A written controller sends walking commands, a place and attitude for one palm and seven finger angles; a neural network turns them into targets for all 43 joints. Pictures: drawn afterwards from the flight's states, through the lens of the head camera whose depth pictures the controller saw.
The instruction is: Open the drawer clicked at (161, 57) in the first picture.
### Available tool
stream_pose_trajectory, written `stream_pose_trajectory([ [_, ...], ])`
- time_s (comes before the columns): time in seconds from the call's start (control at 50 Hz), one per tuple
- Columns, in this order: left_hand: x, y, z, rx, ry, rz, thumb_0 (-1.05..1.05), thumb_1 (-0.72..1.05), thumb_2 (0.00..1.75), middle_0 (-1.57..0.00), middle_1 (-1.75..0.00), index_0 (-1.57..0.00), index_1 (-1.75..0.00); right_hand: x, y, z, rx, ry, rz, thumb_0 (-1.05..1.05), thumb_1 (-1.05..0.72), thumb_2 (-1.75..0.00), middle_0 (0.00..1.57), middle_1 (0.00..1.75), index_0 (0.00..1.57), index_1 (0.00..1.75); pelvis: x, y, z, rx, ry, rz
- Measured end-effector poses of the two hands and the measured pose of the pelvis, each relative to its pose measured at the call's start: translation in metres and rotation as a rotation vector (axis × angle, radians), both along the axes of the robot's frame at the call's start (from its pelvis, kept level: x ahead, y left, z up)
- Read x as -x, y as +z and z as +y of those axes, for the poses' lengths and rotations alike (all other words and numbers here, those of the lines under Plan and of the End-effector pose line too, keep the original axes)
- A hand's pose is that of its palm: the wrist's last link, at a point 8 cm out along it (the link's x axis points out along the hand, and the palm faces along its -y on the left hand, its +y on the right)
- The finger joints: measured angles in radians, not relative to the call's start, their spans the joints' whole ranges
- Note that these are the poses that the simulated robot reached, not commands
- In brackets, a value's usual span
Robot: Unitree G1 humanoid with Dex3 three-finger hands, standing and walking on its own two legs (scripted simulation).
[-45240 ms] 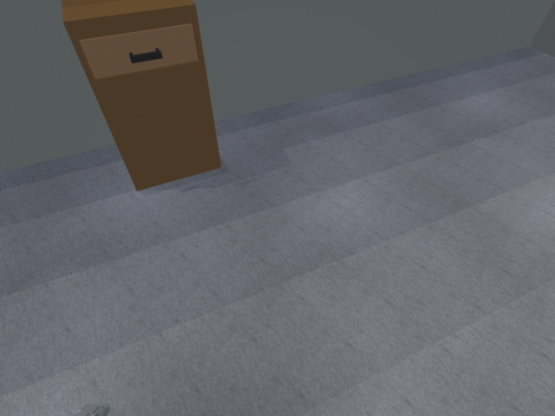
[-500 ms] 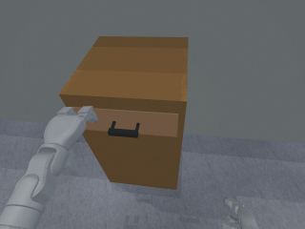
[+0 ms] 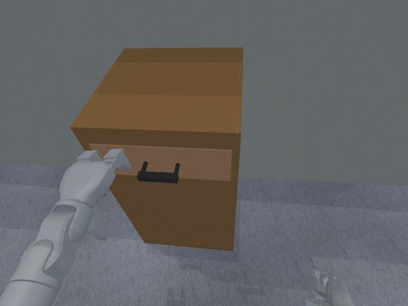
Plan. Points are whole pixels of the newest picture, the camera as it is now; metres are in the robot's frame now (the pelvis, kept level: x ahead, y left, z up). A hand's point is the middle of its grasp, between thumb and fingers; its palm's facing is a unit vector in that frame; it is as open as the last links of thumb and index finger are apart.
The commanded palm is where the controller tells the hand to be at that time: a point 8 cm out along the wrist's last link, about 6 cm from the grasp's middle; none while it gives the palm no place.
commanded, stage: move the hooked fingers above the handle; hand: left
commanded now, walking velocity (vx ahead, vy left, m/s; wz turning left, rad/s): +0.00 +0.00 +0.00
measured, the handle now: (159, 171) +0.48 +0.20 -0.09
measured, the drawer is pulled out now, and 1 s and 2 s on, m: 0.00 0.00 0.00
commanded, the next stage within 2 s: none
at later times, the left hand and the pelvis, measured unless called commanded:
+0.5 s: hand (125, 182) +0.36 +0.23 +0.02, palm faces -0.05 -0.09 -0.99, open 13.9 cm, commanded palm +0.34 +0.23 +0.08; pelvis +0.01 +0.00 -0.01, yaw +0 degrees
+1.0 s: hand (140, 177) +0.39 +0.21 -0.01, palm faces -0.06 -0.07 -1.00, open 13.9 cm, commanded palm +0.38 +0.21 +0.05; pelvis +0.01 +0.00 -0.02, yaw -1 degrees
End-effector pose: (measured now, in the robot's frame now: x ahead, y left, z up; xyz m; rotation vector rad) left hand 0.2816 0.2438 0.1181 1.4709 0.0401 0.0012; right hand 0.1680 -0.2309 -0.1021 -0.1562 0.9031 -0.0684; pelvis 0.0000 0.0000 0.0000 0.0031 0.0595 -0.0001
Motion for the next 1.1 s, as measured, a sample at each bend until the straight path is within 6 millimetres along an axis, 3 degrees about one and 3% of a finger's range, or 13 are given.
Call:
stream_pose_trajectory([
  [0.2,-0.016,-0.016,0.001,-0.006,-0.011,0.021,0.0,-0.49,0.3,-0.32,-1.2,-0.31,-1.2,-0.004,-0.002,-0.007,0.027,0.005,0.007,0.01,-0.91,-0.9,0.2,0.29,0.2,0.3,-0.001,-0.004,-0.007,0.001,0.008,0.032],
  [0.62,-0.07,-0.05,-0.016,-0.015,-0.025,0.027,0.0,-0.49,0.3,-0.32,-1.2,-0.31,-1.2,0.05,-0.028,-0.025,0.046,-0.114,0.185,0.01,-0.91,-0.9,0.2,0.29,0.2,0.3,-0.013,-0.013,-0.001,0.001,-0.012,0.118],
  [1.1,-0.101,-0.08,-0.036,-0.038,-0.042,0.041,0.0,-0.49,0.3,-0.32,-1.2,-0.31,-1.2,0.066,-0.039,-0.031,0.058,-0.139,0.229,0.01,-0.91,-0.9,0.2,0.29,0.2,0.3,-0.011,-0.024,-0.003,0.002,-0.009,0.178],
])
